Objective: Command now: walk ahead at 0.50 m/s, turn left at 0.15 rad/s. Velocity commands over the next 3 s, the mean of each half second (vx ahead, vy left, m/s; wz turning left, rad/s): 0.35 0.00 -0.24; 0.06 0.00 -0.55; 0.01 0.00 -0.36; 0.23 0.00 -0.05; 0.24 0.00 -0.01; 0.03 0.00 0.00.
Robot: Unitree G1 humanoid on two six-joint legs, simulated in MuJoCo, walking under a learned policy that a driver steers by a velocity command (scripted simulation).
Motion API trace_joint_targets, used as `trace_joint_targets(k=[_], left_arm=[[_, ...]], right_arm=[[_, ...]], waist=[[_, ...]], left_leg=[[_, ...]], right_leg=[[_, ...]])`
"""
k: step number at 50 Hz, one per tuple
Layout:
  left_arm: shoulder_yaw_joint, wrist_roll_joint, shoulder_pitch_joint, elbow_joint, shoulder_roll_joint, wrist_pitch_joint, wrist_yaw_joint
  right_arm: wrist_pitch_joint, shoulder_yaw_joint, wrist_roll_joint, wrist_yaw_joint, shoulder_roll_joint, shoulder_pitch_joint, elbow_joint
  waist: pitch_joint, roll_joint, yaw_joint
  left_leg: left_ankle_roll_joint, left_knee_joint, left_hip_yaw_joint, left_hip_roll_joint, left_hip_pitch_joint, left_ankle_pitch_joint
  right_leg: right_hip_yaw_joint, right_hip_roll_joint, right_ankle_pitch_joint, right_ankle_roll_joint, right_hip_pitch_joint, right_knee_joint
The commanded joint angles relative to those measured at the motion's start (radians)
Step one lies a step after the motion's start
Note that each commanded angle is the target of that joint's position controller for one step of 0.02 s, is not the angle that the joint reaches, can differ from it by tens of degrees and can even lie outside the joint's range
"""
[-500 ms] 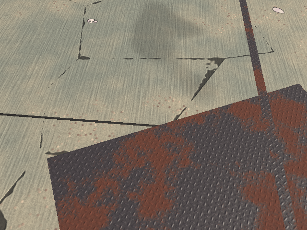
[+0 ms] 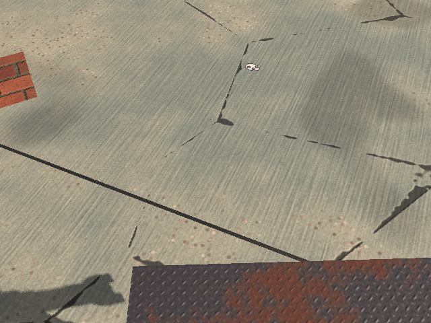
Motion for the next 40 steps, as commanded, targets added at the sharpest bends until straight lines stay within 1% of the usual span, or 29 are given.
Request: trace_joint_targets(k=[1,3,4,5,6,7,8,9,10,12,13,14,15,17,19,21,25,27,28,29,30,31,32,33,34,35,36,38,40], left_arm=[[0.034,-0.002,0.006,-0.028,0.157,-0.007,0.002],[0.036,-0.001,0.02,-0.008,0.169,0.004,0.006],[0.036,-0.003,0.018,0.0,0.173,0.009,0.007],[0.031,-0.008,0.019,0.006,0.161,0.013,0.008],[0.017,-0.013,0.001,-0.025,0.126,0.009,0.006],[-0.01,-0.031,0.081,-0.067,0.003,0.009,0.002],[0.026,-0.007,0.038,-0.045,0.133,0.024,0.018],[0.033,-0.009,-0.021,-0.056,0.134,0.024,0.015],[0.028,-0.014,-0.04,-0.05,0.103,0.024,0.013],[0.032,0.005,-0.007,-0.021,0.076,0.052,0.01],[0.033,0.008,0.014,-0.019,0.059,0.065,0.007],[0.036,0.009,0.008,-0.022,0.053,0.075,0.005],[0.038,0.01,-0.009,-0.029,0.044,0.081,0.002],[0.038,0.014,-0.077,-0.059,0.035,0.088,-0.006],[0.029,0.014,-0.144,-0.088,0.014,0.09,-0.016],[0.02,0.015,-0.198,-0.111,0.002,0.091,-0.025],[0.029,0.025,-0.223,-0.143,0.038,0.093,-0.029],[0.04,0.031,-0.177,-0.143,0.06,0.086,-0.024],[0.048,0.036,-0.106,-0.125,0.071,0.074,-0.017],[0.072,0.04,-0.037,-0.121,0.162,0.058,-0.002],[0.104,0.018,-0.048,-0.139,0.289,0.067,0.01],[0.105,-0.034,-0.003,-0.14,0.272,0.081,0.008],[0.1,-0.023,-0.079,-0.158,0.238,0.098,0.017],[0.081,-0.016,-0.16,-0.166,0.172,0.112,0.026],[0.067,-0.015,-0.215,-0.174,0.132,0.119,0.031],[0.061,-0.011,-0.24,-0.178,0.112,0.121,0.032],[0.064,-0.006,-0.234,-0.178,0.12,0.118,0.028],[0.073,-0.002,-0.219,-0.175,0.149,0.108,0.018],[0.081,0.001,-0.212,-0.176,0.167,0.109,0.016]], right_arm=[[-0.018,0.0,0.003,-0.004,-0.048,-0.094,-0.084],[-0.025,-0.004,-0.001,-0.014,-0.061,-0.081,-0.082],[-0.033,-0.01,-0.006,-0.021,-0.067,-0.013,-0.06],[-0.045,-0.023,-0.017,-0.032,-0.09,0.13,-0.008],[-0.054,-0.045,-0.037,-0.047,-0.16,0.307,0.031],[-0.05,-0.07,-0.041,-0.061,-0.266,0.359,0.032],[-0.038,-0.071,0.003,-0.064,-0.234,0.342,0.032],[-0.039,-0.05,0.009,-0.063,-0.165,0.257,0.03],[-0.049,-0.034,0.013,-0.06,-0.103,0.2,0.03],[-0.065,-0.016,0.017,-0.065,-0.046,0.148,0.038],[-0.074,-0.019,0.016,-0.067,-0.059,0.15,0.04],[-0.079,-0.021,0.021,-0.068,-0.061,0.155,0.046],[-0.082,-0.025,0.027,-0.071,-0.069,0.156,0.051],[-0.077,-0.028,0.028,-0.081,-0.075,0.155,0.059],[-0.067,-0.027,0.027,-0.088,-0.071,0.149,0.068],[-0.061,-0.031,0.028,-0.091,-0.081,0.159,0.078],[-0.043,-0.051,0.03,-0.094,-0.119,0.179,0.094],[-0.028,-0.059,0.033,-0.099,-0.131,0.17,0.092],[-0.017,-0.061,0.034,-0.098,-0.131,0.17,0.092],[-0.012,-0.061,0.027,-0.094,-0.129,0.218,0.079],[0.003,-0.042,0.028,-0.086,-0.041,0.279,0.032],[0.025,-0.039,0.004,-0.087,-0.059,0.263,0.04],[0.03,-0.038,0.018,-0.088,-0.065,0.218,0.028],[0.027,-0.041,0.018,-0.091,-0.08,0.148,0.023],[0.026,-0.048,0.01,-0.093,-0.093,0.113,0.013],[0.034,-0.049,0.001,-0.092,-0.094,0.137,0.021],[0.045,-0.047,-0.001,-0.09,-0.084,0.158,0.028],[0.056,-0.042,0.008,-0.088,-0.059,0.175,0.029],[0.063,-0.041,0.012,-0.091,-0.056,0.147,0.016]], waist=[[0.039,-0.147,-0.021],[0.038,-0.143,-0.035],[0.008,-0.129,-0.073],[-0.068,-0.084,-0.135],[-0.193,0.001,-0.208],[-0.304,0.232,-0.175],[-0.273,0.106,-0.192],[-0.133,0.058,-0.149],[-0.051,0.039,-0.119],[-0.002,0.033,-0.057],[-0.02,0.063,-0.041],[-0.026,0.046,-0.028],[-0.024,0.047,-0.022],[-0.008,0.055,-0.026],[0.004,0.07,-0.035],[-0.004,0.075,-0.054],[-0.023,0.068,-0.064],[-0.045,0.051,-0.045],[-0.085,-0.007,-0.008],[-0.153,-0.154,0.019],[-0.219,-0.322,-0.048],[-0.323,-0.175,-0.004],[-0.24,-0.17,-0.011],[-0.097,-0.103,-0.03],[-0.042,-0.105,-0.054],[-0.037,-0.119,-0.075],[-0.061,-0.114,-0.079],[-0.097,-0.094,-0.083],[-0.096,-0.115,-0.069]], left_leg=[[0.02,-0.1,0.072,-0.013,0.086,0.005],[0.047,-0.151,0.084,-0.033,0.147,-0.054],[0.061,-0.204,0.091,-0.06,0.246,-0.061],[0.083,-0.262,0.086,-0.075,0.439,-0.037],[0.128,-0.288,-0.096,0.097,0.69,-0.131],[0.226,-0.383,-0.535,0.404,0.935,-0.187],[0.24,-0.426,-0.587,0.401,0.838,-0.204],[0.212,-0.442,-0.428,0.345,0.724,-0.169],[0.184,-0.473,-0.302,0.302,0.61,0.023],[0.123,-0.479,-0.11,0.227,0.491,0.369],[0.141,-0.457,-0.065,0.242,0.467,0.547],[0.144,-0.448,-0.025,0.239,0.469,0.649],[0.145,-0.451,0.015,0.233,0.466,0.673],[0.139,-0.461,0.08,0.218,0.467,0.651],[0.127,-0.454,0.151,0.186,0.448,0.611],[0.125,-0.431,0.192,0.183,0.444,0.596],[0.113,-0.316,0.192,0.227,0.504,0.6],[0.094,-0.169,0.195,0.23,0.519,0.615],[0.063,-0.009,0.218,0.197,0.499,0.55],[0.002,0.247,0.237,0.127,0.367,0.254],[-0.055,0.56,0.207,-0.083,0.073,-0.578],[-0.056,0.625,0.0,-0.055,0.05,-0.583],[-0.058,0.635,-0.015,-0.04,-0.006,-0.512],[-0.058,0.561,-0.023,-0.003,-0.022,-0.412],[-0.058,0.477,-0.026,0.011,0.001,-0.35],[-0.061,0.432,-0.018,0.006,0.054,-0.312],[-0.062,0.415,-0.012,-0.011,0.091,-0.295],[-0.066,0.356,-0.014,-0.027,0.116,-0.292],[-0.069,0.287,-0.023,-0.033,0.105,-0.286]], right_leg=[[0.129,-0.255,0.404,-0.133,-0.05,-0.071],[0.14,-0.271,0.519,-0.127,-0.012,-0.004],[0.13,-0.257,0.64,-0.117,-0.008,0.091],[0.096,-0.211,0.677,-0.099,-0.053,0.267],[0.068,-0.162,0.443,-0.076,-0.22,0.523],[0.017,0.0,-0.227,-0.035,-0.559,0.86],[0.145,-0.011,-0.261,-0.051,-0.623,0.972],[0.176,-0.058,-0.177,-0.062,-0.644,0.97],[0.167,-0.084,-0.12,-0.055,-0.61,0.922],[0.157,-0.097,-0.089,-0.03,-0.513,0.873],[0.142,-0.083,-0.091,-0.018,-0.477,0.886],[0.136,-0.075,-0.076,-0.011,-0.483,0.89],[0.129,-0.071,-0.048,-0.003,-0.5,0.875],[0.111,-0.076,0.026,0.009,-0.542,0.801],[0.081,-0.073,0.111,0.013,-0.518,0.658],[0.05,-0.061,0.177,0.002,-0.455,0.529],[0.025,-0.037,0.115,-0.039,-0.394,0.415],[0.017,-0.007,0.059,-0.074,-0.332,0.349],[0.016,0.018,0.14,-0.097,-0.237,0.258],[0.202,-0.112,0.521,-0.148,-0.073,0.204],[0.597,-0.399,1.039,-0.341,0.106,0.225],[0.638,-0.41,0.922,-0.403,0.12,0.189],[0.613,-0.387,0.577,-0.405,0.031,0.119],[0.537,-0.316,0.373,-0.342,-0.1,0.062],[0.483,-0.25,0.304,-0.282,-0.177,0.04],[0.431,-0.203,0.317,-0.249,-0.226,0.037],[0.41,-0.185,0.342,-0.236,-0.241,0.042],[0.41,-0.169,0.336,-0.224,-0.234,0.046],[0.444,-0.161,0.195,-0.215,-0.229,0.027]])
Next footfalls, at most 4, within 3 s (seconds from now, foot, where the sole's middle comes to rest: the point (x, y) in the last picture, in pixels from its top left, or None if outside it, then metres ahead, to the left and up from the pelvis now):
0.12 left None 0.21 0.11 -0.78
0.58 right None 0.35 -0.09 -0.78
1.06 left None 0.36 0.10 -0.78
1.46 right None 0.21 -0.07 -0.78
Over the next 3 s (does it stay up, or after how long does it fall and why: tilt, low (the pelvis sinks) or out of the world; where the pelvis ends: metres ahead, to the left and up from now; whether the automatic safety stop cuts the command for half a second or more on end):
stays up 0.54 -0.14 0.00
